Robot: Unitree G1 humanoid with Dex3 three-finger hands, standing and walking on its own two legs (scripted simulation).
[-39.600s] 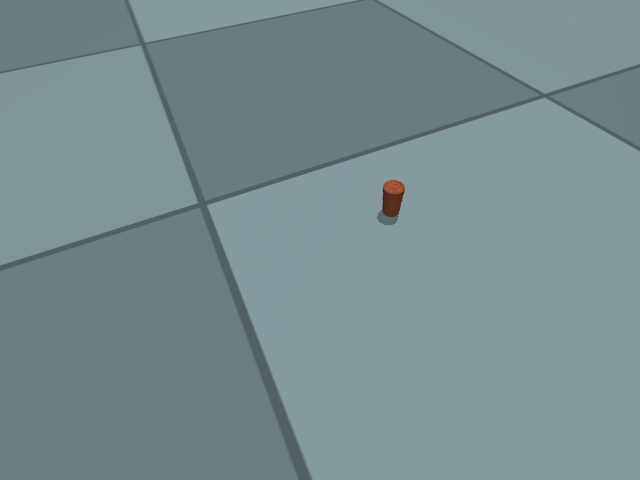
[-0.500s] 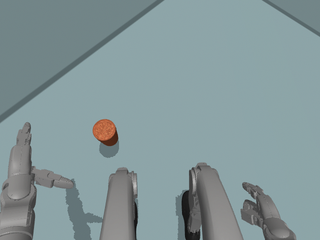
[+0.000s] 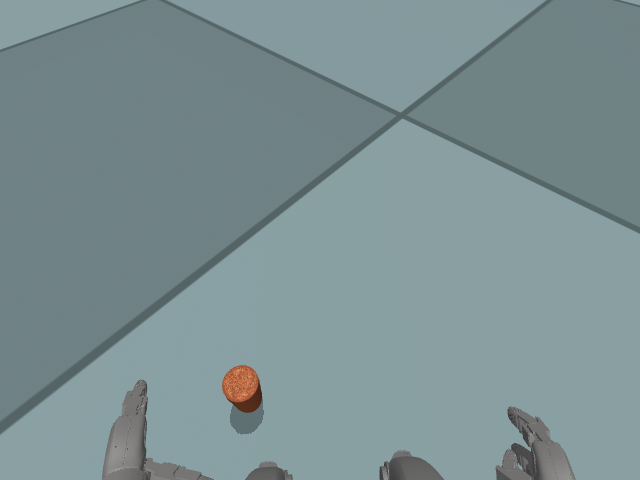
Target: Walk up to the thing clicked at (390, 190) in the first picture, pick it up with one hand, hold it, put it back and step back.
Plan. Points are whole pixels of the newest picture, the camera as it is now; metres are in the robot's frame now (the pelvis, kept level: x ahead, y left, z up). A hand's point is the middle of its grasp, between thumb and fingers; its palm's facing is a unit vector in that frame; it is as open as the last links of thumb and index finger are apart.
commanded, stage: home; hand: left
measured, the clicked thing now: (244, 391) +0.42 +0.22 -0.62
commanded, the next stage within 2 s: stand in 1.82 s
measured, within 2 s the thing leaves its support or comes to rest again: neither
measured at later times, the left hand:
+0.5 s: hand (172, 469) +0.17 +0.19 -0.03, palm faces +0.12 -0.95 -0.30, open 17.6 cm
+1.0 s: hand (182, 464) +0.18 +0.18 -0.03, palm faces +0.11 -0.95 -0.29, open 17.6 cm
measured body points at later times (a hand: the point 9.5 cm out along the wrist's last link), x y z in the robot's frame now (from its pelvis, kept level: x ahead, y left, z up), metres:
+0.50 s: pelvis +0.01 +0.00 +0.03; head +0.04 +0.00 +0.48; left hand +0.16 +0.24 -0.01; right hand +0.18 -0.23 -0.04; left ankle +0.01 +0.13 -0.66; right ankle +0.02 -0.14 -0.66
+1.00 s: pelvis +0.01 -0.01 +0.03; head +0.04 -0.01 +0.48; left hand +0.17 +0.23 -0.01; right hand +0.17 -0.25 -0.05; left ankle +0.01 +0.13 -0.66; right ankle +0.02 -0.14 -0.66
